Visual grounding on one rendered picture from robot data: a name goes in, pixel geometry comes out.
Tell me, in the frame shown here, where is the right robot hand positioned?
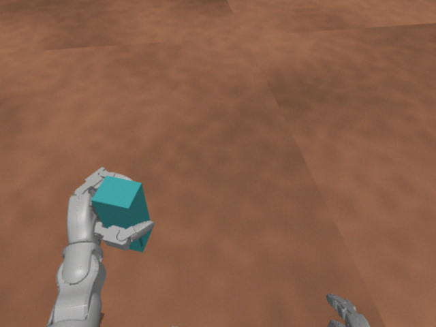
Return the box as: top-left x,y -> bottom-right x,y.
326,294 -> 370,327

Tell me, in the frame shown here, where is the left robot hand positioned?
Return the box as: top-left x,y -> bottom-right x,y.
67,167 -> 155,251

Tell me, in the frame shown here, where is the carton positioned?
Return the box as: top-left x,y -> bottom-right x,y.
91,176 -> 152,252

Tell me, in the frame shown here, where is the left robot arm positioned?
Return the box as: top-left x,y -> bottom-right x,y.
47,241 -> 106,327

